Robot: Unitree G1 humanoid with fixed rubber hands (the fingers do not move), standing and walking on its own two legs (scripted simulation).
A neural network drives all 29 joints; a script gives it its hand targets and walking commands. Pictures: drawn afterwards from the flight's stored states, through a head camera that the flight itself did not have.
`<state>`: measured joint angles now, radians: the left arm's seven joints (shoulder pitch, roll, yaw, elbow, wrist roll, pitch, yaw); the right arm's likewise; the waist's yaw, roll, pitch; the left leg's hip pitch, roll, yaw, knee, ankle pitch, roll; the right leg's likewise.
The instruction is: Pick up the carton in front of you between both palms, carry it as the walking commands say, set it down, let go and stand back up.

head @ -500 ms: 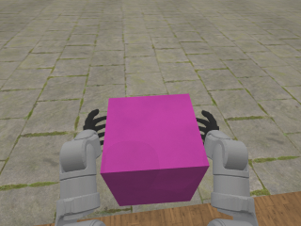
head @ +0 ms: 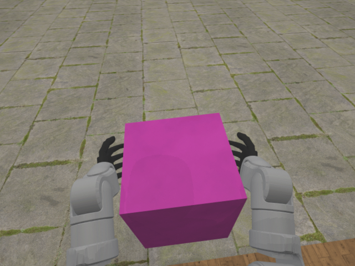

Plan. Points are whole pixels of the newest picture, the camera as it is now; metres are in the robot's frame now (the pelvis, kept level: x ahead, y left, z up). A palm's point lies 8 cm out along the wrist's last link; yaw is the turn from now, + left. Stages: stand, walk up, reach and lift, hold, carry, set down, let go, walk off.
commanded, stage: carry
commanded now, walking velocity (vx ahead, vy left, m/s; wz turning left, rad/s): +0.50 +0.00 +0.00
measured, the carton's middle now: (180, 184) +0.32 +0.00 +0.02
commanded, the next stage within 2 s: none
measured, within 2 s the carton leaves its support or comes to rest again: neither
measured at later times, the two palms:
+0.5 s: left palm (126, 92) +0.60 +0.16 +0.08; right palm (225, 93) +0.58 -0.14 +0.09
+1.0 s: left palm (142, 68) +0.92 +0.15 -0.02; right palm (208, 67) +0.94 -0.15 -0.03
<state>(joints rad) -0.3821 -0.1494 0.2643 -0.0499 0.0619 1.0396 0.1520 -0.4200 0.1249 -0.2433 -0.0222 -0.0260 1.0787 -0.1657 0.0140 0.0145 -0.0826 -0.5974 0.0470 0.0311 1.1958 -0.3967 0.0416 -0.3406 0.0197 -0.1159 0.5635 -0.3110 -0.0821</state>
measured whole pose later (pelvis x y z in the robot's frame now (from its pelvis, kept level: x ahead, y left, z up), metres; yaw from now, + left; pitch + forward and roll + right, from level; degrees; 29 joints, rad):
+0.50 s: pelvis +0.27 +0.03 +0.00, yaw +0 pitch +5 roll -1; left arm -0.38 -0.15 0.26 -0.13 0.06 1.02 0.14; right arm -0.37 0.13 -0.21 -0.10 -0.01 1.01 -0.16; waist -0.08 -0.02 -0.02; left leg -0.32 -0.03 0.10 0.51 -0.29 0.09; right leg -0.63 -0.02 -0.03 1.03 -0.32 -0.04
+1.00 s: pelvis +0.61 -0.02 -0.09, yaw +0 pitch +5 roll +0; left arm -0.40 -0.13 0.26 -0.04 -0.01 1.01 0.18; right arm -0.38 0.16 -0.26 -0.09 -0.04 1.05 -0.16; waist 0.06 0.01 -0.01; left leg -0.78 0.08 0.01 1.11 -0.29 0.03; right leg -0.29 0.08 -0.11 0.60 -0.40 -0.13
